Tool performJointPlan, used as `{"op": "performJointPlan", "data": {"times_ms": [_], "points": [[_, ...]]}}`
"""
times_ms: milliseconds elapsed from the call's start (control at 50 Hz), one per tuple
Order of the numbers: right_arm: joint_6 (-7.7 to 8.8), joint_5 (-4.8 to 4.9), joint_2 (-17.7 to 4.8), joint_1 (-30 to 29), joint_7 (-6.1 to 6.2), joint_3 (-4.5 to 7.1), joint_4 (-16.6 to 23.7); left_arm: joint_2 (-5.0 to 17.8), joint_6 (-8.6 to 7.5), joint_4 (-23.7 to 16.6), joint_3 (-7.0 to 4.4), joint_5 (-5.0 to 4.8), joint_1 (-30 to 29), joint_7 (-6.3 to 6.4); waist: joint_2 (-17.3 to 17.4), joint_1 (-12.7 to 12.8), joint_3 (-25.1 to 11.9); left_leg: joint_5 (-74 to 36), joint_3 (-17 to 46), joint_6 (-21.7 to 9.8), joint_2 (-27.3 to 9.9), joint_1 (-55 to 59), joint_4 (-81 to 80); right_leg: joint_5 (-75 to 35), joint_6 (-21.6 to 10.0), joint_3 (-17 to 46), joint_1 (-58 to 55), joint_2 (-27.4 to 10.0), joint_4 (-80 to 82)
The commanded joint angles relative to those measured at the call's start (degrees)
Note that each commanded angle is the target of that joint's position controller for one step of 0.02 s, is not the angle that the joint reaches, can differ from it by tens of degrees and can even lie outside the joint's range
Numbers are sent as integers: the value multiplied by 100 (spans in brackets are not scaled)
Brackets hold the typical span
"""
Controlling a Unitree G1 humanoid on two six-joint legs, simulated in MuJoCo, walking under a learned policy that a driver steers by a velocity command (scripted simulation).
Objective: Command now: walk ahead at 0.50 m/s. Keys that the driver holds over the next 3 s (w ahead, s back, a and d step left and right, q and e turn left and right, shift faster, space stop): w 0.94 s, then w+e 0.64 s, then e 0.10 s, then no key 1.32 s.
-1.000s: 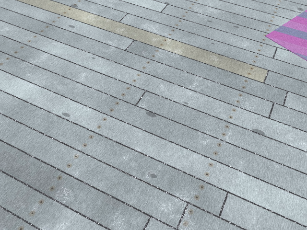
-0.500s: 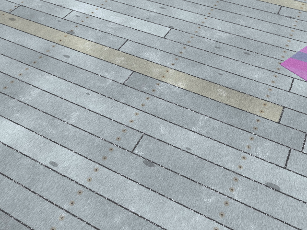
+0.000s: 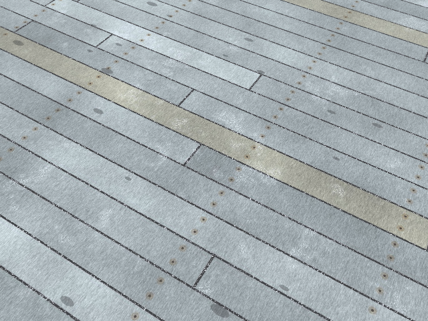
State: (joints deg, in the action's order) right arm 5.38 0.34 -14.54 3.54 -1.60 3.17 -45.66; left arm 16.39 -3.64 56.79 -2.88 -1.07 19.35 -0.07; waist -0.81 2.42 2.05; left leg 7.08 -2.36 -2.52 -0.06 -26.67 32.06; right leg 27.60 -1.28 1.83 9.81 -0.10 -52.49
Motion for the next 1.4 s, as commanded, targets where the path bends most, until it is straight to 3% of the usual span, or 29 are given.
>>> {"op": "performJointPlan", "data": {"times_ms": [20, 40, 80, 100, 180, 260, 360, 440, 460, 480, 500, 520, 540, 560, 600, 640, 660, 800, 920, 960, 1000, 1020, 1040, 1060, 1080, 1120, 1140, 1220, 1400], "points": [[-21, 10, -893, 1364, 58, 231, -102, 751, -318, -590, -106, -149, -400, -52, 714, -717, -994, 854, 2821, -1166, -1803, 3503, -1591, -260, -187, 265, 3356, -419, -2125], [-15, -36, -756, 1023, 42, 189, -68, 696, -307, -610, -128, -76, -560, -21, 457, -548, -599, 457, 2328, -1080, -1591, 2727, -1804, -672, -161, 177, 3157, -615, -1735], [40, -107, -530, 827, -4, 114, -78, 535, -170, -539, -148, 14, -401, 0, 599, -272, -354, -519, 1688, -980, -1288, 1846, -2100, -1069, -125, 207, 2481, -824, -1315], [60, -80, -650, 798, -1, 139, -123, 356, -102, -527, -123, 12, -242, 6, 696, -126, -421, -513, 1573, -1079, -1323, 1740, -2230, -1168, -48, 166, 2410, -844, -1134], [83, -26, -746, 1144, 98, 163, -328, 376, -17, -752, -140, 112, -924, 34, 355, -262, -101, -1029, 1022, -1063, -1167, 1748, -2508, -2162, 155, 94, 2931, -860, -58], [38, 0, -909, 1408, 178, 183, -499, 190, -73, -964, -69, 67, -1655, -37, 398, -462, 38, -714, 625, -898, -1037, 1800, -2618, -3261, 179, -89, 2648, -661, 1382], [-77, 73, -986, 1847, 215, 224, -815, 246, -130, -1245, -33, 11, -2318, -168, 410, -633, 259, -748, 650, -819, -1385, 2659, -2320, -3080, 21, -72, 2756, -517, 2161], [-206, 90, -1106, 1606, 252, 275, -835, 586, -190, -1116, -180, 24, -1552, -222, 570, -78, -220, -2703, 534, -563, -1396, 3035, -1212, -2362, -322, -383, 1495, -153, 2477], [-238, 64, -964, 1600, 257, 220, -811, 847, -186, -814, -328, 42, -619, -184, 450, 308, -800, -3095, 299, -407, -1071, 2682, -123, -2450, -486, -451, 190, -63, 2461], [-242, -62, -722, 1737, 268, 103, -675, 1286, -168, -613, -448, 100, 401, -130, -290, 576, -1677, -1488, 10, -189, -679, 1491, 1741, -2538, -860, 809, -1565, -1135, 2313], [-109, -42, -3, 2429, 195, -90, -682, 1567, -135, -475, -498, 72, 621, -169, -1845, 164, -2264, 2328, 239, 134, 408, -729, 3525, -1177, -1747, 3539, -3221, -2197, 3129], [25, 87, -647, 2016, 163, 43, -730, 987, -151, -556, -332, 9, 477, -175, -1164, 384, -2002, 2648, 962, 34, 128, -1397, 4219, -399, -1573, 3779, -3062, -2080, 3517], [115, 221, -906, 1465, 138, 116, -560, 773, -175, -654, -263, 27, 14, -148, -865, 334, -1237, 2130, 863, -76, -150, -1751, 4288, -608, -1332, 2974, -2367, -1927, 3606], [142, 208, -874, 1174, 173, 109, -509, 681, -187, -750, -226, 78, -399, -140, -361, 177, -840, 1584, 699, -87, -458, -1574, 4061, -1187, -1226, 2374, -1592, -1737, 3738], [77, 71, -767, 1125, 203, 155, -511, 435, -226, -787, -146, 200, -723, -157, -314, -126, -469, 1062, 705, -48, -769, -971, 3547, -2410, -1170, 1634, -519, -1464, 3977], [-66, 63, -553, 1243, 218, 144, -553, 369, -244, -724, -132, 163, -725, -162, -265, -282, -423, 890, 670, -2, -860, -766, 3191, -2321, -1183, 1271, -204, -1301, 4316], [-109, 65, -467, 1171, 224, 124, -505, 573, -260, -683, -174, 150, -697, -135, -407, -330, -314, 768, 634, 75, -887, -853, 2949, -2475, -1279, 1187, -51, -1406, 4431], [-73, 10, -327, -121, 144, 61, -145, 702, -194, -427, -199, 61, -114, 21, -193, 14, 52, -1202, 319, 275, -660, -1005, 599, -2957, -988, 169, -230, -1002, 4646], [-5, 79, -401, -922, -28, 15, 172, 782, -42, -105, -245, 4, 388, 51, -268, 193, 284, -909, 294, 74, -472, -1106, -255, -3193, -915, 207, -1256, -1422, 4258], [28, 76, -558, -741, -66, 68, 172, 842, 13, -87, -277, -11, 333, 70, -354, 5, 150, -480, 247, -67, -348, -666, -397, -3911, -816, 285, -1469, -1519, 3884], [58, 46, -928, 507, -21, 275, -175, 800, 65, -149, -249, -17, 110, 73, -371, -684, -574, -426, 17, -299, -47, 1161, -590, -5294, -615, 119, -1165, -1173, 2536], [65, -47, -1310, 1609, 42, 406, -420, 603, 64, -298, -155, 58, 65, 75, -28, -1085, -1421, -553, 757, -612, -783, 2998, -287, -4268, -422, -85, -67, -829, 994], [13, -58, -1779, 2140, 61, 526, -567, -126, -40, -344, 55, 68, 797, 30, 1362, -848, -2292, 573, 3278, -1453, -2258, 5185, -685, -1224, 16, -346, 2331, 173, -1222], [4, -29, -1235, 2134, 63, 360, -527, 283, -149, -264, -41, -18, 570, 18, 1268, -996, -2414, 1170, 4129, -1384, -2367, 5019, -1326, 582, -52, 520, 2885, 141, -1990], [17, -13, -973, 1662, 87, 268, -485, 697, -195, -429, -179, -185, 70, 12, 1026, -916, -1499, 1340, 3245, -1064, -2197, 4253, -1470, 237, -142, 547, 3317, -166, -2267], [56, -51, -605, 880, 75, 156, -389, 620, -152, -511, -223, -124, -375, 88, 485, -604, -542, 756, 1991, -769, -1776, 2665, -1914, -655, -174, 348, 3031, -630, -1782], [88, -110, -555, 675, 74, 141, -415, 465, -66, -500, -242, -115, -190, 103, 796, -357, -426, 643, 1623, -738, -1682, 2122, -2141, -950, -153, 391, 2654, -809, -1574], [165, -144, -563, 568, 112, 171, -524, 172, 187, -550, -257, -84, -176, 105, 606, -143, -54, -316, 494, -744, -1485, 1581, -2514, -1591, -69, 423, 2640, -887, -1153], [8, -54, -956, 1222, 318, 282, -737, -27, 130, -1224, -146, 4, -1727, -182, 294, -599, 362, -1042, -716, -609, -1564, 2541, -2528, -3066, -81, -215, 3014, -685, 1253]]}}
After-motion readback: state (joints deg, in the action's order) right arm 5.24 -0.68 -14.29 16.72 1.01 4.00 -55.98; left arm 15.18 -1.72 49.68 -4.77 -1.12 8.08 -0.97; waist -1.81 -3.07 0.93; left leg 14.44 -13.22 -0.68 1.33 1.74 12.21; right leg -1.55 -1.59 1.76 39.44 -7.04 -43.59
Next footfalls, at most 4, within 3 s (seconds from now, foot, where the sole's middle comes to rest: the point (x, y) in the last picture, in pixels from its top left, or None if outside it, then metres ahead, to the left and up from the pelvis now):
0.46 right None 0.44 -0.15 -0.76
1.02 left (199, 230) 0.75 0.09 -0.76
1.56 right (291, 169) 1.03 -0.24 -0.76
2.00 left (249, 127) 1.24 -0.08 -0.76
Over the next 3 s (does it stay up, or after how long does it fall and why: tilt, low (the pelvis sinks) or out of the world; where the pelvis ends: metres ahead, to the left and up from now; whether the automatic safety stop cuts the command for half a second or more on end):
stays up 1.10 -0.15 0.01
